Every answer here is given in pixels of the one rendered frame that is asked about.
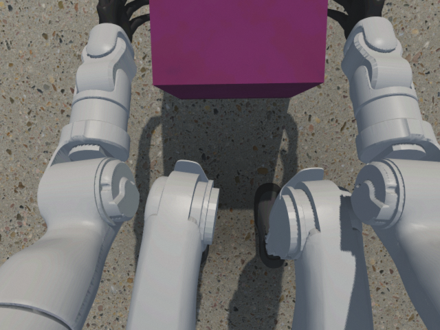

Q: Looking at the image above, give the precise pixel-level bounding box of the robot right upper arm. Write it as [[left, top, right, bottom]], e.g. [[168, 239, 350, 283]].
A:
[[351, 158, 440, 330]]

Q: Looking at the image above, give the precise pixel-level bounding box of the right robot thigh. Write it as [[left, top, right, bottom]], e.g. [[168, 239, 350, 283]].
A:
[[275, 180, 374, 330]]

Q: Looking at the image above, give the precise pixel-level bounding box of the robot right forearm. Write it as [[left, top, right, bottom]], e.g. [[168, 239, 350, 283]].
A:
[[341, 16, 440, 164]]

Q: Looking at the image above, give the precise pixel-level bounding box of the robot left forearm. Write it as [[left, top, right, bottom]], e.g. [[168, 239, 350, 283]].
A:
[[37, 23, 137, 216]]

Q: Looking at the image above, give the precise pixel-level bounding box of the robot right hand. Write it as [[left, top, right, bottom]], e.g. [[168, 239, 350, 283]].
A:
[[327, 0, 385, 39]]

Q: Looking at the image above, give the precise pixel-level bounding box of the robot left upper arm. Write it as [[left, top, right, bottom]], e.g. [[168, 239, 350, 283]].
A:
[[0, 157, 140, 330]]

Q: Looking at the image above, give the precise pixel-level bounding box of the robot left hand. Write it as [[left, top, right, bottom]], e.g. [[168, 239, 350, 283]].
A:
[[96, 0, 150, 43]]

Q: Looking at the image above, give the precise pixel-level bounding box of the robot right shin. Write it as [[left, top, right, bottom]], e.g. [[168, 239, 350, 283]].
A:
[[265, 168, 362, 260]]

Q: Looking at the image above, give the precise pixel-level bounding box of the carton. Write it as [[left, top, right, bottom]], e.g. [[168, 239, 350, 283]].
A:
[[149, 0, 328, 100]]

